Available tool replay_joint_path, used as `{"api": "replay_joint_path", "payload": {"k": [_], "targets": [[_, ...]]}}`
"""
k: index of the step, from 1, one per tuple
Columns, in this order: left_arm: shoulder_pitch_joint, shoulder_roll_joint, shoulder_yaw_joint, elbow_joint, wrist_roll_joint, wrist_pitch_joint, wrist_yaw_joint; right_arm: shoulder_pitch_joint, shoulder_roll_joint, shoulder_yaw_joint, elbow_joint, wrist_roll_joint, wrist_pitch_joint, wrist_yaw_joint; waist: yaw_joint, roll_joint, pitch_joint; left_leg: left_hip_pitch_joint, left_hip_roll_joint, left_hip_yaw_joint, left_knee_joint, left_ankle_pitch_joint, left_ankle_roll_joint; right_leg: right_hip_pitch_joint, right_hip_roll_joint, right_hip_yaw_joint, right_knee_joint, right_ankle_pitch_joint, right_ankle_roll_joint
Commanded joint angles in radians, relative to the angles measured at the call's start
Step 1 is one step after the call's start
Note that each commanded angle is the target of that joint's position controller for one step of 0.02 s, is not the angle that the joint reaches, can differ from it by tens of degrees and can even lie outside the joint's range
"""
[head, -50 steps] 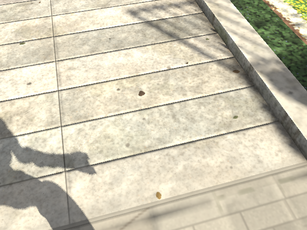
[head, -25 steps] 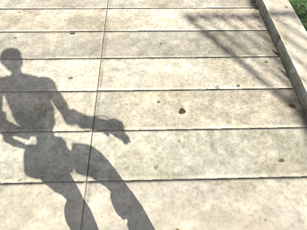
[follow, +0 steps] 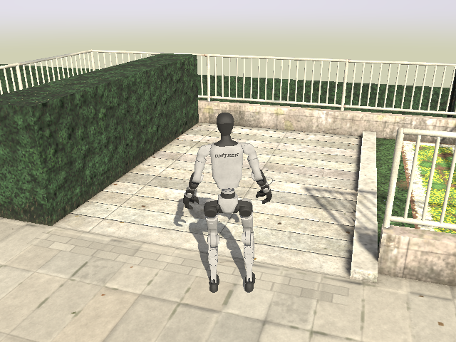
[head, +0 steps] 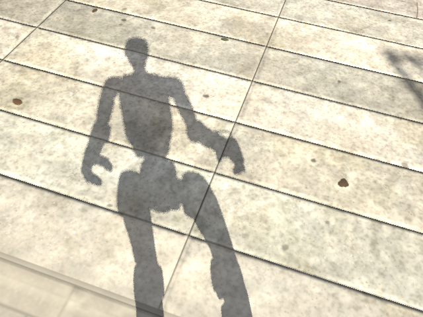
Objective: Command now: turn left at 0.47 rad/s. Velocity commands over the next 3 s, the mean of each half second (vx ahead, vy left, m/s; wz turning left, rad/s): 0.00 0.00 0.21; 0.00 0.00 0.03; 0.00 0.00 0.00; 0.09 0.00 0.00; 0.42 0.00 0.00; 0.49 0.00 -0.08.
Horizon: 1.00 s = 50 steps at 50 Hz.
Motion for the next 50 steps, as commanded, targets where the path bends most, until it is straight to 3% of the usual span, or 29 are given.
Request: {"api": "replay_joint_path", "payload": {"k": [1, 2, 3, 4, 7, 10, 14, 16, 17, 18, 19, 20, 21, 22, 25, 32, 50], "targets": [[-0.082, 0.119, 0.028, -0.1, -0.008, -0.016, 0.008, 0.09, -0.203, -0.05, -0.06, -0.043, -0.051, -0.004, -0.075, 0.214, -0.158, 0.253, 0.362, -0.425, -0.238, 0.586, 0.297, -0.308, 0.067, 0.118, 0.437, -0.167, 0.008], [-0.063, 0.116, 0.031, -0.083, -0.012, -0.01, 0.013, 0.032, -0.168, -0.04, -0.051, -0.026, -0.06, -0.007, -0.042, 0.18, -0.131, 0.226, 0.3, -0.353, -0.234, 0.518, 0.238, -0.306, 0.056, 0.129, 0.421, -0.083, 0.0], [-0.044, 0.113, 0.033, -0.06, -0.005, -0.004, 0.019, -0.007, -0.136, -0.028, -0.052, -0.01, -0.061, -0.012, -0.027, 0.155, -0.129, 0.217, 0.263, -0.309, -0.228, 0.495, 0.199, -0.293, 0.047, 0.134, 0.403, -0.023, 0.005], [-0.019, 0.11, 0.034, -0.05, 0.001, 0.0, 0.02, -0.037, -0.125, -0.02, -0.05, -0.002, -0.06, -0.018, -0.008, 0.164, -0.13, 0.183, 0.239, -0.271, -0.229, 0.538, 0.19, -0.248, 0.056, 0.125, 0.407, 0.035, 0.015], [0.014, 0.077, 0.023, -0.032, -0.011, 0.0, 0.011, -0.046, -0.091, -0.003, -0.036, -0.016, -0.062, -0.029, 0.004, 0.167, -0.153, 0.178, 0.207, -0.221, -0.235, 0.538, 0.188, -0.165, 0.067, 0.116, 0.322, 0.114, 0.029], [-0.022, 0.044, 0.004, -0.039, -0.008, 0.001, 0.005, -0.039, -0.097, -0.003, -0.017, -0.016, -0.058, -0.032, -0.021, 0.173, -0.134, 0.179, 0.204, -0.231, -0.236, 0.431, 0.188, -0.092, 0.058, 0.115, 0.109, 0.115, 0.028], [-0.023, 0.06, 0.003, -0.04, -0.014, -0.002, -0.003, -0.032, -0.104, -0.001, 0.012, -0.018, -0.052, -0.02, -0.042, 0.181, -0.096, 0.125, 0.216, -0.288, -0.235, 0.313, 0.209, 0.023, 0.073, 0.097, -0.07, 0.07, 0.012], [0.015, 0.042, -0.002, -0.024, -0.011, -0.01, -0.008, -0.057, -0.079, 0.011, 0.026, -0.007, -0.053, -0.016, -0.007, 0.158, -0.084, 0.093, 0.193, -0.291, -0.21, 0.278, 0.182, 0.121, 0.084, 0.084, -0.259, 0.189, -0.007], [0.035, 0.038, -0.007, -0.016, 0.001, -0.017, -0.012, -0.04, -0.059, 0.019, 0.042, -0.004, -0.057, -0.015, 0.009, 0.127, -0.085, 0.064, 0.169, -0.281, -0.203, 0.251, 0.142, 0.206, 0.075, 0.099, -0.38, 0.34, -0.022], [0.051, 0.074, -0.004, -0.017, 0.015, -0.022, -0.01, -0.006, -0.039, 0.026, 0.053, -0.018, -0.066, -0.013, -0.007, 0.069, -0.113, 0.03, 0.127, -0.256, -0.173, 0.18, 0.087, 0.296, 0.009, 0.172, -0.381, 0.511, -0.044], [0.042, 0.143, 0.011, -0.017, 0.012, -0.023, -0.007, 0.046, -0.05, 0.02, 0.06, -0.032, -0.077, -0.005, -0.066, -0.057, -0.117, 0.004, 0.051, -0.184, -0.142, 0.086, 0.045, 0.309, -0.044, 0.198, -0.321, 0.596, -0.085], [0.01, 0.1, 0.005, -0.005, 0.001, -0.025, -0.014, 0.027, -0.036, 0.023, 0.064, -0.034, -0.077, -0.007, -0.063, -0.124, -0.119, 0.079, 0.014, -0.125, -0.15, 0.051, 0.006, 0.196, -0.03, 0.206, -0.338, 0.399, -0.121], [-0.013, 0.055, -0.008, -0.017, 0.003, -0.031, -0.02, -0.025, -0.064, 0.017, 0.068, -0.033, -0.072, -0.01, -0.035, -0.086, -0.085, 0.102, 0.015, -0.124, -0.136, 0.064, -0.006, 0.15, -0.001, 0.192, -0.357, 0.304, -0.112], [-0.016, 0.048, -0.011, -0.012, 0.008, -0.037, -0.019, -0.05, -0.062, 0.014, 0.065, -0.026, -0.065, -0.015, -0.027, -0.068, -0.08, 0.107, 0.017, -0.123, -0.125, 0.088, -0.001, 0.135, 0.011, 0.178, -0.359, 0.279, -0.094], [0.009, 0.047, -0.017, 0.002, 0.007, -0.053, -0.016, -0.036, -0.043, 0.014, 0.077, -0.023, -0.049, -0.021, -0.021, -0.037, -0.062, 0.102, 0.028, -0.141, -0.132, 0.135, 0.015, 0.135, 0.031, 0.156, -0.345, 0.277, -0.074], [0.023, 0.039, -0.027, 0.024, 0.003, -0.048, -0.004, -0.006, -0.028, 0.01, 0.129, -0.017, -0.055, -0.027, -0.012, 0.032, -0.053, 0.099, 0.03, -0.14, -0.136, 0.173, 0.0, 0.152, 0.047, 0.144, -0.328, 0.283, -0.079], [0.045, 0.023, -0.036, 0.163, -0.004, -0.047, -0.004, 0.029, -0.03, 0.003, 0.291, -0.01, -0.054, -0.051, -0.015, 0.031, -0.029, 0.152, 0.033, -0.125, -0.154, 0.224, -0.017, 0.156, 0.074, 0.127, -0.362, 0.3, -0.083]]}}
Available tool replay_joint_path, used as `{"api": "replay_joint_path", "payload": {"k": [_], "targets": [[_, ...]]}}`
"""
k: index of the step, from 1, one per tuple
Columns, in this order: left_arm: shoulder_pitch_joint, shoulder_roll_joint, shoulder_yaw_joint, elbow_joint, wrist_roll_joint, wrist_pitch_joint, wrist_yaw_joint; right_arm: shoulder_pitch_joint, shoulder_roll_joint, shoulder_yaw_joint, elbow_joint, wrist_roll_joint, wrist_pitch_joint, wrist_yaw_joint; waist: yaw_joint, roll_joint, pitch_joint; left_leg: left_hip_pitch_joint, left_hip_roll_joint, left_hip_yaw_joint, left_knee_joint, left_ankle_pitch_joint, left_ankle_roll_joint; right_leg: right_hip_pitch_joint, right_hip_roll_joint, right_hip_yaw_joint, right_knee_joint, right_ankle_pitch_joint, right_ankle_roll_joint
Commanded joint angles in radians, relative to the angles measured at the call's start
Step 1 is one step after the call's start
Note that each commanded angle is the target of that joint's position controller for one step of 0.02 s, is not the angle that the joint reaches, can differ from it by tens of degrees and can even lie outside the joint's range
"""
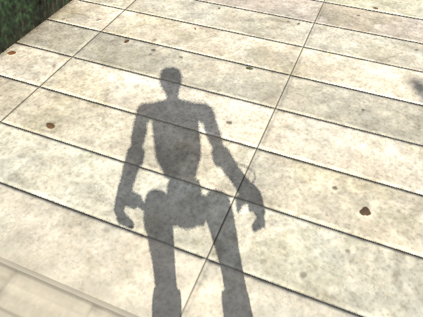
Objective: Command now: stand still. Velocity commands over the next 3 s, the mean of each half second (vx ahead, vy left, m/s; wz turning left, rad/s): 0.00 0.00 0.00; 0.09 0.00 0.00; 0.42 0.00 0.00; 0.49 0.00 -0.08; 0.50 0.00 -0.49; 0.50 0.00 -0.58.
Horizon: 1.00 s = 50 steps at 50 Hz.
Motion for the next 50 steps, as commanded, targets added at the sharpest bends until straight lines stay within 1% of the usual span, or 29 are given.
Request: {"api": "replay_joint_path", "payload": {"k": [1, 10, 19, 28, 38, 39, 40, 41, 42, 43, 44, 45, 46, 47, 48, 49, 50], "targets": [[0.0, 0.106, 0.021, -0.021, -0.001, -0.011, 0.004, 0.003, -0.106, -0.023, -0.016, 0.001, -0.01, -0.006, 0.0, -0.006, -0.026, 0.037, 0.043, -0.042, -0.073, 0.19, 0.018, -0.036, -0.046, 0.051, -0.105, 0.133, -0.016], [0.02, 0.105, 0.016, 0.045, -0.002, -0.008, 0.009, 0.007, -0.1, -0.019, 0.07, 0.003, -0.011, -0.009, 0.002, -0.004, -0.013, 0.037, 0.039, -0.027, -0.09, 0.179, 0.012, -0.031, -0.039, 0.049, -0.122, 0.128, -0.022], [0.044, 0.099, 0.01, 0.09, -0.003, -0.005, 0.012, 0.018, -0.094, -0.009, 0.135, 0.004, -0.013, -0.011, 0.002, -0.004, -0.003, 0.028, 0.037, -0.016, -0.101, 0.163, 0.007, -0.029, -0.034, 0.049, -0.134, 0.12, -0.028], [0.068, 0.09, 0.004, 0.118, -0.004, -0.002, 0.012, 0.036, -0.085, 0.002, 0.179, 0.005, -0.015, -0.012, 0.002, -0.005, 0.004, 0.017, 0.036, -0.007, -0.106, 0.151, 0.003, -0.03, -0.03, 0.051, -0.142, 0.117, -0.033], [0.095, 0.08, 0.0, 0.135, -0.005, 0.0, 0.012, 0.059, -0.076, 0.012, 0.206, 0.006, -0.017, -0.013, 0.002, -0.005, 0.009, 0.007, 0.036, 0.0, -0.109, 0.143, 0.0, -0.031, -0.028, 0.053, -0.146, 0.119, -0.037], [0.113, 0.073, -0.002, 0.145, -0.004, 0.002, 0.014, 0.078, -0.063, 0.016, 0.216, 0.006, -0.016, -0.014, 0.002, -0.013, -0.015, 0.016, 0.022, 0.018, -0.103, 0.061, 0.0, -0.022, -0.022, 0.052, -0.16, 0.006, -0.041], [0.119, 0.091, 0.005, 0.148, -0.01, 0.005, 0.017, 0.081, -0.061, 0.016, 0.219, 0.01, -0.016, -0.015, 0.006, -0.031, -0.002, -0.01, -0.006, 0.049, -0.065, -0.064, 0.005, -0.033, -0.021, 0.065, -0.176, -0.165, -0.056], [0.124, 0.126, 0.017, 0.144, -0.018, 0.007, 0.021, 0.075, -0.065, 0.014, 0.212, 0.014, -0.018, -0.016, 0.012, -0.068, 0.024, -0.063, -0.032, 0.08, -0.004, -0.193, 0.014, -0.053, -0.048, 0.113, -0.203, -0.347, -0.087], [0.148, 0.151, 0.025, 0.142, -0.024, 0.005, 0.022, 0.051, -0.065, 0.015, 0.196, 0.013, -0.027, -0.014, 0.027, -0.108, 0.058, -0.144, -0.037, 0.095, 0.071, -0.244, 0.022, -0.059, -0.116, 0.211, -0.259, -0.496, -0.13], [0.177, 0.182, 0.036, 0.143, -0.027, -0.001, 0.021, 0.026, -0.052, 0.019, 0.177, 0.015, -0.042, -0.008, 0.039, -0.165, 0.078, -0.21, -0.024, 0.11, 0.176, -0.216, 0.026, -0.048, -0.218, 0.348, -0.33, -0.586, -0.185], [0.183, 0.201, 0.046, 0.139, -0.028, -0.01, 0.021, 0.005, -0.049, 0.02, 0.163, 0.018, -0.059, 0.0, 0.044, -0.181, 0.11, -0.242, 0.02, 0.086, 0.272, -0.177, 0.036, -0.076, -0.303, 0.461, -0.38, -0.583, -0.237], [0.174, 0.194, 0.048, 0.13, -0.021, -0.021, 0.02, -0.007, -0.057, 0.016, 0.154, 0.024, -0.072, 0.008, 0.039, -0.165, 0.127, -0.292, 0.052, 0.061, 0.346, -0.2, 0.046, -0.07, -0.338, 0.504, -0.398, -0.531, -0.26], [0.16, 0.182, 0.047, 0.12, -0.019, -0.03, 0.016, -0.01, -0.06, 0.014, 0.147, 0.03, -0.083, 0.016, 0.031, -0.15, 0.13, -0.336, 0.077, 0.045, 0.374, -0.241, 0.057, -0.042, -0.349, 0.503, -0.395, -0.47, -0.26], [0.141, 0.172, 0.046, 0.107, -0.026, -0.036, 0.013, -0.007, -0.063, 0.013, 0.142, 0.035, -0.093, 0.022, 0.018, -0.131, 0.12, -0.339, 0.096, 0.038, 0.331, -0.248, 0.068, -0.018, -0.336, 0.461, -0.383, -0.404, -0.239], [0.117, 0.17, 0.046, 0.094, -0.035, -0.039, 0.011, 0.0, -0.064, 0.011, 0.142, 0.038, -0.102, 0.026, 0.004, -0.118, 0.104, -0.286, 0.097, 0.05, 0.234, -0.226, 0.075, -0.02, -0.3, 0.391, -0.368, -0.334, -0.208], [0.087, 0.175, 0.047, 0.083, -0.044, -0.037, 0.01, 0.027, -0.057, 0.009, 0.155, 0.038, -0.109, 0.028, -0.019, -0.11, 0.081, -0.17, 0.073, 0.088, 0.116, -0.161, 0.075, -0.063, -0.246, 0.3, -0.34, -0.27, -0.179], [0.069, 0.184, 0.049, 0.076, -0.051, -0.031, 0.008, 0.088, -0.047, 0.005, 0.185, 0.034, -0.112, 0.03, -0.049, -0.102, 0.055, -0.017, 0.031, 0.142, 0.002, -0.037, 0.068, -0.132, -0.195, 0.221, -0.292, -0.236, -0.162]]}}
Over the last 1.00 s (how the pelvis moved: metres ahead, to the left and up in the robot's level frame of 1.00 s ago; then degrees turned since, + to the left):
0.01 -0.02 0.01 5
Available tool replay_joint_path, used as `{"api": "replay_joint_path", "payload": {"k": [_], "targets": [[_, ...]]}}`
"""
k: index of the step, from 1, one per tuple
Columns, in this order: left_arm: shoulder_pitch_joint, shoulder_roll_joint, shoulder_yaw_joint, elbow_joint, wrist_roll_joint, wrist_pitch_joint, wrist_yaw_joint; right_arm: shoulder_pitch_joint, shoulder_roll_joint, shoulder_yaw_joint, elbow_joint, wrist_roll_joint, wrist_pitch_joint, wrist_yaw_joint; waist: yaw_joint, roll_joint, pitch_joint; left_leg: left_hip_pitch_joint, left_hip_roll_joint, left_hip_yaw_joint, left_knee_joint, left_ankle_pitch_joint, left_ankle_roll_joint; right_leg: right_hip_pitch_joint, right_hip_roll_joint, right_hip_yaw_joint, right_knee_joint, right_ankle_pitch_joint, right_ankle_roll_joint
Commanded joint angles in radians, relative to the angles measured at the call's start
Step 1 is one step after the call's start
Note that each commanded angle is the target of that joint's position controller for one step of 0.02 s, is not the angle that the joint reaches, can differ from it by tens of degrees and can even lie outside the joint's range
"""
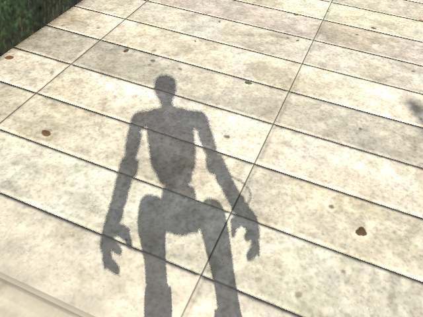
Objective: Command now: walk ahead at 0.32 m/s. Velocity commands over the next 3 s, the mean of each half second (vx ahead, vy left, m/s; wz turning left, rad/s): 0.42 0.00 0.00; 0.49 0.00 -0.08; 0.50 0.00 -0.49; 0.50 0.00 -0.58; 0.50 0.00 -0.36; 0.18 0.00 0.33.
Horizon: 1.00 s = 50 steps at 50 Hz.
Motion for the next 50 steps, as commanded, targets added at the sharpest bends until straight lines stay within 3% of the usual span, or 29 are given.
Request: {"api": "replay_joint_path", "payload": {"k": [1, 2, 3, 4, 5, 6, 7, 9, 10, 13, 16, 21, 23, 24, 25, 26, 27, 28, 29, 30, 31, 32, 34, 35, 38, 41, 46, 48, 50], "targets": [[-0.085, 0.16, 0.029, -0.074, -0.014, -0.007, -0.003, 0.104, -0.057, -0.023, 0.017, -0.002, -0.026, 0.008, -0.087, -0.046, 0.092, 0.213, -0.05, 0.067, -0.213, 0.18, -0.011, -0.243, -0.149, 0.164, -0.147, -0.217, -0.129], [-0.095, 0.133, 0.02, -0.082, -0.01, -0.009, -0.006, 0.181, -0.066, -0.03, 0.042, -0.004, -0.021, 0.008, -0.115, -0.002, 0.078, 0.311, -0.033, 0.024, -0.241, 0.169, -0.011, -0.312, -0.111, 0.121, -0.043, -0.181, -0.109], [-0.119, 0.057, -0.003, -0.099, 0.005, -0.017, -0.016, 0.295, -0.123, -0.043, 0.052, -0.006, -0.021, 0.002, -0.154, 0.185, 0.038, 0.423, 0.151, -0.25, -0.37, 0.03, 0.042, -0.429, -0.023, 0.004, 0.276, -0.117, -0.05], [-0.126, 0.013, -0.011, -0.142, 0.005, -0.038, -0.015, 0.392, -0.247, -0.064, 0.055, -0.009, -0.029, 0.011, -0.16, 0.372, 0.019, 0.501, 0.362, -0.673, -0.523, -0.143, 0.193, -0.641, 0.068, -0.032, 0.546, -0.258, -0.026], [-0.15, 0.058, -0.002, -0.153, -0.015, -0.052, -0.017, 0.325, -0.199, -0.046, 0.048, -0.023, -0.047, 0.016, -0.123, 0.239, 0.083, 0.422, 0.414, -0.766, -0.548, -0.282, 0.241, -0.725, -0.001, 0.061, 0.731, -0.25, -0.044], [-0.166, 0.081, 0.001, -0.161, -0.026, -0.065, -0.025, 0.229, -0.147, -0.03, 0.011, -0.021, -0.06, 0.021, -0.087, 0.161, 0.144, 0.384, 0.374, -0.669, -0.55, -0.27, 0.208, -0.783, -0.052, 0.089, 0.783, -0.132, -0.063], [-0.154, 0.091, 0.006, -0.15, -0.018, -0.072, -0.029, 0.164, -0.131, -0.022, -0.015, -0.02, -0.065, 0.028, -0.06, 0.131, 0.145, 0.361, 0.323, -0.55, -0.552, -0.155, 0.168, -0.771, -0.084, 0.071, 0.773, -0.036, -0.067], [-0.168, 0.114, 0.02, -0.146, 0.006, -0.076, -0.035, 0.132, -0.093, -0.005, -0.035, -0.022, -0.057, 0.034, -0.042, 0.114, 0.134, 0.325, 0.244, -0.359, -0.562, 0.119, 0.109, -0.7, -0.12, 0.051, 0.671, 0.09, -0.05], [-0.173, 0.1, 0.02, -0.144, 0.009, -0.072, -0.04, 0.161, -0.083, -0.001, -0.03, -0.026, -0.051, 0.03, -0.047, 0.129, 0.121, 0.317, 0.214, -0.29, -0.563, 0.228, 0.1, -0.667, -0.12, 0.027, 0.639, 0.126, -0.036], [-0.27, 0.055, 0.008, -0.183, 0.013, -0.06, -0.045, 0.217, -0.112, -0.001, -0.026, -0.031, -0.037, 0.011, -0.066, 0.113, 0.128, 0.299, 0.185, -0.189, -0.569, 0.436, 0.115, -0.664, -0.108, -0.019, 0.504, 0.207, 0.007], [-0.412, 0.028, -0.009, -0.239, 0.007, -0.06, -0.051, 0.234, -0.142, -0.005, -0.038, -0.03, -0.032, -0.003, -0.095, 0.113, 0.15, 0.234, 0.164, -0.131, -0.601, 0.449, 0.112, -0.567, -0.071, -0.057, 0.278, 0.315, 0.021], [-0.512, 0.054, -0.012, -0.294, -0.002, -0.066, -0.074, 0.275, -0.155, -0.017, -0.026, -0.01, -0.025, -0.008, -0.086, 0.123, 0.178, 0.343, 0.224, -0.106, -0.579, 0.521, 0.107, -0.519, -0.051, -0.047, 0.119, 0.332, -0.021], [-0.469, 0.087, 0.002, -0.294, 0.0, -0.072, -0.081, 0.249, -0.174, -0.027, -0.035, -0.013, -0.016, -0.008, -0.039, 0.136, 0.127, 0.411, 0.242, -0.089, -0.49, 0.749, 0.087, -0.433, -0.024, -0.056, 0.096, 0.28, -0.053], [-0.4, 0.115, 0.016, -0.279, 0.001, -0.072, -0.08, 0.235, -0.189, -0.034, -0.042, -0.018, -0.009, -0.008, 0.002, 0.161, 0.064, 0.431, 0.242, -0.08, -0.4, 0.949, 0.077, -0.328, 0.009, -0.077, 0.109, 0.248, -0.071], [-0.245, 0.153, 0.039, -0.234, -0.002, -0.07, -0.074, 0.217, -0.187, -0.034, -0.05, -0.026, 0.002, -0.008, 0.082, 0.17, -0.032, 0.408, 0.212, -0.052, -0.223, 1.095, 0.058, -0.137, 0.044, -0.099, 0.11, 0.237, -0.097], [-0.061, 0.197, 0.061, -0.184, -0.003, -0.064, -0.064, 0.198, -0.175, -0.027, -0.07, -0.033, 0.004, -0.004, 0.162, 0.158, -0.145, 0.243, 0.174, -0.037, 0.014, 1.0, 0.028, 0.152, -0.019, -0.029, 0.133, 0.241, -0.138], [0.089, 0.288, 0.083, -0.153, 0.028, -0.056, -0.055, 0.305, -0.059, 0.003, -0.09, -0.036, -0.011, 0.01, 0.125, -0.069, -0.324, -0.155, 0.021, -0.007, 0.42, 0.542, -0.033, 0.561, -0.291, 0.409, 0.097, 0.052, -0.284], [0.092, 0.241, 0.065, -0.141, 0.026, -0.051, -0.058, 0.319, -0.025, 0.017, -0.069, -0.018, -0.042, 0.019, 0.113, -0.202, -0.425, -0.305, -0.083, -0.137, 0.659, -0.115, -0.04, 0.614, -0.407, 0.781, -0.117, -0.065, -0.35], [-0.007, 0.18, 0.046, -0.149, 0.016, -0.056, -0.061, 0.221, -0.117, -0.009, -0.104, 0.011, -0.065, 0.024, 0.099, -0.151, -0.248, -0.408, -0.015, -0.177, 0.742, -0.089, -0.015, 0.471, -0.363, 0.675, -0.153, -0.097, -0.292], [-0.103, 0.137, 0.033, -0.172, 0.016, -0.061, -0.06, 0.127, -0.15, -0.016, -0.133, 0.025, -0.077, 0.02, 0.07, -0.073, -0.119, -0.412, 0.04, -0.141, 0.723, -0.004, 0.001, 0.29, -0.329, 0.504, -0.172, -0.016, -0.254], [-0.174, 0.111, 0.024, -0.18, 0.026, -0.069, -0.067, 0.085, -0.145, -0.021, -0.144, 0.018, -0.076, 0.01, 0.028, 0.011, -0.043, -0.366, 0.087, -0.12, 0.651, 0.078, 0.003, 0.12, -0.29, 0.384, -0.206, 0.095, -0.229], [-0.21, 0.079, 0.015, -0.181, 0.035, -0.078, -0.072, 0.089, -0.14, -0.032, -0.142, 0.004, -0.063, 0.002, -0.011, 0.007, -0.017, -0.298, 0.122, -0.123, 0.589, 0.123, 0.006, 0.016, -0.246, 0.292, -0.233, 0.164, -0.206], [-0.203, 0.068, 0.011, -0.161, 0.036, -0.082, -0.077, 0.131, -0.087, -0.028, -0.139, -0.004, -0.035, -0.002, -0.048, -0.025, 0.005, -0.23, 0.142, -0.118, 0.526, 0.144, 0.001, -0.086, -0.215, 0.216, -0.285, 0.193, -0.213], [-0.184, 0.078, 0.012, -0.148, 0.033, -0.084, -0.074, 0.123, -0.081, -0.029, -0.146, -0.006, -0.026, -0.004, -0.055, -0.027, 0.026, -0.238, 0.148, -0.108, 0.493, 0.152, -0.006, -0.115, -0.209, 0.186, -0.305, 0.213, -0.221], [-0.123, 0.128, 0.022, -0.124, 0.034, -0.083, -0.05, -0.01, -0.108, -0.037, -0.204, -0.02, -0.02, -0.007, -0.038, -0.007, 0.074, -0.359, 0.164, -0.098, 0.33, 0.29, -0.041, -0.099, -0.208, 0.144, -0.341, 0.249, -0.23], [-0.064, 0.139, 0.023, -0.114, 0.027, -0.072, -0.033, -0.141, -0.097, -0.032, -0.248, -0.024, -0.031, 0.003, 0.001, -0.001, 0.086, -0.362, 0.139, -0.073, 0.098, 0.465, -0.052, -0.067, -0.175, 0.093, -0.339, 0.29, -0.197], [0.052, 0.16, 0.031, -0.085, 0.006, -0.053, -0.022, -0.32, -0.096, -0.021, -0.307, -0.01, -0.046, 0.027, 0.057, -0.002, 0.106, -0.313, 0.071, -0.058, -0.132, 0.514, -0.068, 0.033, -0.19, 0.118, -0.279, 0.267, -0.181], [0.065, 0.163, 0.036, -0.082, 0.002, -0.042, -0.016, -0.335, -0.119, -0.025, -0.324, -0.007, -0.056, 0.038, 0.043, -0.013, 0.101, -0.289, 0.062, -0.08, -0.19, 0.47, -0.057, 0.091, -0.22, 0.155, -0.227, 0.267, -0.167], [0.05, 0.179, 0.045, -0.088, 0.004, -0.032, -0.012, -0.286, -0.155, -0.037, -0.321, -0.005, -0.065, 0.041, 0.003, -0.041, 0.07, -0.191, 0.043, -0.073, -0.215, 0.395, -0.041, 0.117, -0.237, 0.187, -0.158, 0.329, -0.148]]}}
Over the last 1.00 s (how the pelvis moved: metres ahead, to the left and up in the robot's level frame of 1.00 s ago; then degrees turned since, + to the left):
0.03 0.01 0.00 0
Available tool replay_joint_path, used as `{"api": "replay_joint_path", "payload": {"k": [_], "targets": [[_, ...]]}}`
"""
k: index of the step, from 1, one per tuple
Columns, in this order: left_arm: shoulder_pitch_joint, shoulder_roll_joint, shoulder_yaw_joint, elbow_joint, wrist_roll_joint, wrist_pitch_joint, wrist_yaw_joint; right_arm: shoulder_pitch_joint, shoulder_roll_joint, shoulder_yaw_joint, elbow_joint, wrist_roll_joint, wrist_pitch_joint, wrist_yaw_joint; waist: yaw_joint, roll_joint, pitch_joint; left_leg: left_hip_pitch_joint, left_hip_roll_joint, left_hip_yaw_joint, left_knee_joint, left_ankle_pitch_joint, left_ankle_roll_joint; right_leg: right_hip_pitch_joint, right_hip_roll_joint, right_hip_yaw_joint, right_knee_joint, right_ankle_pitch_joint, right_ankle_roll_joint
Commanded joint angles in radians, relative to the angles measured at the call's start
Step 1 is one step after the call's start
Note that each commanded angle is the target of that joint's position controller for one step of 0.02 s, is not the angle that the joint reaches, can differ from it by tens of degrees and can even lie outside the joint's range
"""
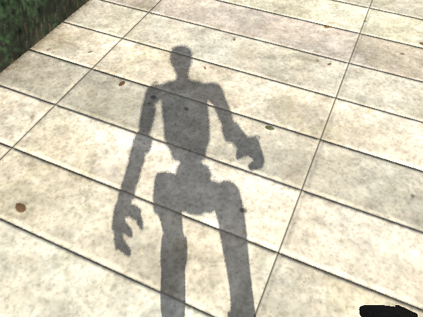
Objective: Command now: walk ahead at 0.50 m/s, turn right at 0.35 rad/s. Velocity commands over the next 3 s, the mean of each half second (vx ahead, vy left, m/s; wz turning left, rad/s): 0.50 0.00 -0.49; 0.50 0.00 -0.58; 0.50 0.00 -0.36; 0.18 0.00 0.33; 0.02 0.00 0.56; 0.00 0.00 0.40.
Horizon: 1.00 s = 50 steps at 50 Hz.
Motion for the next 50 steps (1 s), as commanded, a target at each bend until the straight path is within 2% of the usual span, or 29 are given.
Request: {"api": "replay_joint_path", "payload": {"k": [1, 2, 3, 4, 5, 6, 7, 8, 10, 11, 14, 19, 22, 24, 26, 27, 28, 29, 30, 31, 32, 33, 34, 35, 37, 40, 44, 47, 50], "targets": [[-0.025, 0.179, 0.04, -0.05, -0.001, 0.007, 0.01, 0.067, -0.148, -0.046, -0.043, 0.003, -0.027, 0.002, -0.125, -0.116, -0.01, 0.2, -0.037, 0.02, -0.054, -0.09, 0.032, -0.061, -0.266, 0.179, 0.103, 0.465, -0.132], [-0.035, 0.147, 0.029, -0.065, 0.009, 0.007, 0.007, 0.23, -0.201, -0.07, -0.003, -0.003, -0.031, -0.005, -0.196, -0.1, -0.128, 0.441, -0.007, 0.0, -0.03, -0.086, 0.07, -0.138, -0.203, 0.14, 0.303, 0.496, -0.101], [-0.035, 0.086, 0.008, -0.107, 0.034, 0.006, 0.006, 0.41, -0.284, -0.09, 0.015, -0.017, -0.028, -0.016, -0.249, 0.038, -0.31, 0.741, 0.201, -0.215, -0.003, -0.109, 0.128, -0.331, -0.106, 0.069, 0.635, 0.221, -0.061], [0.097, -0.019, -0.017, -0.124, 0.001, -0.014, 0.001, 0.426, -0.323, -0.096, 0.033, -0.026, -0.017, -0.008, -0.166, 0.355, -0.421, 0.992, 0.386, -0.663, -0.149, -0.305, 0.265, -0.677, 0.016, 0.057, 0.924, -0.272, -0.019], [0.048, 0.112, 0.012, -0.108, -0.024, -0.021, 0.004, 0.379, -0.195, -0.064, 0.008, -0.025, -0.018, -0.007, -0.188, 0.204, -0.332, 0.914, 0.345, -0.635, -0.192, -0.391, 0.228, -0.762, -0.052, 0.149, 1.038, -0.251, -0.024], [-0.034, 0.155, 0.027, -0.128, -0.032, -0.022, 0.007, 0.31, -0.14, -0.049, -0.006, -0.019, -0.019, -0.01, -0.184, 0.125, -0.201, 0.781, 0.314, -0.452, -0.198, -0.336, 0.18, -0.796, -0.094, 0.129, 1.043, -0.152, -0.032], [-0.066, 0.138, 0.029, -0.13, -0.025, -0.017, 0.012, 0.247, -0.125, -0.042, -0.012, -0.021, -0.019, -0.007, -0.154, 0.042, -0.135, 0.645, 0.274, -0.337, -0.224, -0.229, 0.162, -0.749, -0.139, 0.112, 1.015, -0.066, -0.024], [-0.085, 0.124, 0.036, -0.135, -0.013, -0.01, 0.013, 0.209, -0.106, -0.038, -0.008, -0.023, -0.018, -0.006, -0.132, 0.039, -0.079, 0.55, 0.238, -0.246, -0.259, -0.171, 0.155, -0.719, -0.165, 0.11, 0.964, -0.013, -0.019], [-0.069, 0.081, 0.038, -0.144, -0.016, 0.015, 0.004, 0.185, -0.092, -0.037, 0.003, -0.033, -0.021, -0.009, -0.096, 0.074, -0.044, 0.454, 0.203, -0.127, -0.318, -0.121, 0.154, -0.65, -0.195, 0.098, 0.924, 0.04, -0.014], [-0.079, 0.064, 0.038, -0.156, -0.016, 0.025, 0.001, 0.189, -0.1, -0.041, 0.01, -0.031, -0.024, -0.011, -0.09, 0.067, -0.028, 0.437, 0.204, -0.085, -0.336, -0.083, 0.164, -0.658, -0.202, 0.091, 0.911, 0.054, -0.011], [-0.144, 0.061, 0.04, -0.201, -0.006, 0.041, -0.002, 0.207, -0.132, -0.055, 0.026, -0.031, -0.025, -0.023, -0.088, 0.026, 0.008, 0.439, 0.213, 0.005, -0.369, -0.01, 0.183, -0.731, -0.209, 0.098, 0.816, 0.146, 0.003], [-0.297, 0.049, 0.029, -0.262, 0.002, 0.032, -0.033, 0.236, -0.172, -0.069, 0.033, -0.025, -0.009, -0.04, -0.13, 0.009, 0.048, 0.479, 0.195, 0.156, -0.385, 0.014, 0.161, -0.716, -0.191, 0.027, 0.545, 0.341, 0.002], [-0.389, 0.051, 0.024, -0.308, 0.002, 0.032, -0.051, 0.283, -0.193, -0.078, 0.046, -0.011, 0.007, -0.042, -0.159, 0.003, 0.076, 0.562, 0.218, 0.201, -0.361, 0.03, 0.15, -0.729, -0.177, -0.016, 0.453, 0.323, -0.017], [-0.42, 0.063, 0.026, -0.335, 0.0, 0.035, -0.062, 0.298, -0.207, -0.084, 0.052, 0.0, 0.021, -0.042, -0.156, 0.012, 0.081, 0.626, 0.237, 0.223, -0.315, 0.099, 0.134, -0.726, -0.161, -0.042, 0.417, 0.256, -0.04], [-0.391, 0.092, 0.041, -0.349, 0.0, 0.039, -0.067, 0.281, -0.234, -0.092, 0.044, 0.007, 0.035, -0.043, -0.119, 0.041, 0.041, 0.658, 0.24, 0.254, -0.204, 0.38, 0.113, -0.629, -0.107, -0.096, 0.403, 0.16, -0.077], [-0.325, 0.117, 0.056, -0.34, -0.002, 0.041, -0.066, 0.271, -0.248, -0.096, 0.039, 0.011, 0.043, -0.045, -0.075, 0.057, -0.007, 0.657, 0.233, 0.269, -0.091, 0.54, 0.101, -0.528, -0.064, -0.127, 0.4, 0.116, -0.1], [-0.186, 0.157, 0.081, -0.306, -0.006, 0.042, -0.062, 0.249, -0.252, -0.095, 0.032, 0.016, 0.052, -0.046, 0.008, 0.044, -0.078, 0.613, 0.201, 0.297, 0.1, 0.611, 0.077, -0.339, -0.01, -0.151, 0.34, 0.151, -0.132], [-0.009, 0.235, 0.122, -0.256, -0.007, 0.048, -0.044, 0.26, -0.229, -0.085, 0.021, 0.003, 0.05, -0.048, 0.082, -0.012, -0.17, 0.417, 0.161, 0.304, 0.375, 0.434, 0.029, -0.035, -0.017, -0.067, 0.308, 0.184, -0.175], [0.004, 0.361, 0.144, -0.247, -0.014, 0.049, -0.029, 0.325, -0.081, -0.041, -0.035, -0.042, 0.031, -0.039, -0.016, -0.295, -0.214, -0.03, -0.011, 0.269, 0.744, -0.46, -0.038, 0.271, -0.278, 0.448, 0.236, 0.096, -0.324], [0.02, 0.329, 0.123, -0.291, 0.002, 0.029, -0.036, 0.282, -0.107, -0.033, -0.064, -0.006, -0.017, -0.027, 0.002, -0.232, -0.388, -0.183, -0.102, -0.004, 0.915, -0.657, -0.035, 0.379, -0.401, 0.858, 0.048, -0.062, -0.428], [-0.002, 0.253, 0.101, -0.282, 0.011, 0.013, -0.042, 0.167, -0.165, -0.048, -0.094, 0.035, -0.043, -0.018, 0.031, -0.147, -0.271, -0.29, -0.052, -0.048, 0.921, -0.565, -0.007, 0.331, -0.381, 0.743, 0.011, 0.005, -0.366], [-0.051, 0.214, 0.09, -0.286, 0.006, 0.002, -0.041, 0.151, -0.159, -0.043, -0.096, 0.03, -0.056, -0.019, -0.002, -0.104, -0.181, -0.28, -0.007, -0.045, 0.844, -0.474, 0.017, 0.202, -0.341, 0.601, 0.025, 0.086, -0.327], [-0.135, 0.176, 0.078, -0.302, 0.004, -0.001, -0.041, 0.159, -0.164, -0.048, -0.078, 0.002, -0.057, -0.028, -0.051, -0.045, -0.123, -0.204, 0.032, -0.049, 0.755, -0.41, 0.016, 0.05, -0.296, 0.492, 0.027, 0.185, -0.293], [-0.189, 0.145, 0.066, -0.321, 0.012, -0.002, -0.038, 0.179, -0.18, -0.059, -0.072, -0.013, -0.045, -0.031, -0.09, -0.054, -0.101, -0.121, 0.056, -0.056, 0.69, -0.371, 0.012, -0.059, -0.266, 0.423, 0.009, 0.269, -0.276], [-0.201, 0.151, 0.065, -0.331, 0.014, -0.006, -0.03, 0.192, -0.168, -0.063, -0.079, -0.022, -0.019, -0.028, -0.117, -0.059, -0.083, -0.052, 0.059, -0.048, 0.607, -0.34, -0.009, -0.156, -0.243, 0.376, -0.026, 0.363, -0.278], [-0.147, 0.19, 0.075, -0.318, 0.006, -0.008, -0.007, 0.112, -0.128, -0.052, -0.113, -0.034, 0.0, -0.032, -0.101, -0.053, -0.041, -0.075, 0.034, -0.022, 0.439, -0.215, -0.05, -0.216, -0.207, 0.298, -0.047, 0.431, -0.269], [-0.089, 0.188, 0.074, -0.305, 0.0, 0.004, 0.009, -0.027, -0.097, -0.038, -0.159, -0.025, -0.006, -0.019, -0.046, -0.104, -0.009, -0.02, -0.027, -0.013, 0.147, 0.032, -0.057, -0.254, -0.144, 0.245, -0.032, 0.33, -0.205], [-0.042, 0.19, 0.075, -0.289, -0.004, 0.01, 0.01, -0.099, -0.104, -0.036, -0.192, -0.012, -0.015, -0.005, -0.017, -0.122, 0.003, 0.026, -0.058, -0.016, 0.045, 0.078, -0.047, -0.237, -0.159, 0.29, -0.004, 0.273, -0.187], [-0.018, 0.183, 0.073, -0.281, -0.005, 0.021, 0.017, -0.114, -0.133, -0.044, -0.211, -0.009, -0.029, 0.008, -0.02, -0.13, -0.001, 0.032, -0.072, -0.037, -0.024, -0.002, -0.026, -0.138, -0.192, 0.373, 0.083, 0.267, -0.178]]}}
Over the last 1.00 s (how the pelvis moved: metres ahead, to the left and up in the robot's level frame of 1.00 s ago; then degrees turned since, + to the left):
0.51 0.00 -0.01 -3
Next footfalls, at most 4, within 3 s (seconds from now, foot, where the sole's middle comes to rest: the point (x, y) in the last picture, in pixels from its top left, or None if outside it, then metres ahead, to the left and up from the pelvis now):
0.04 left None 0.21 0.14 -0.77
0.58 right None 0.43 -0.18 -0.77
1.08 left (286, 232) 0.78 -0.15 -0.77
1.56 right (395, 240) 0.78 -0.52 -0.77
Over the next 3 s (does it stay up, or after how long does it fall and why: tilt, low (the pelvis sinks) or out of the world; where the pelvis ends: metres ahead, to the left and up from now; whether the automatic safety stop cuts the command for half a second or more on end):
stays up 0.84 -0.38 0.00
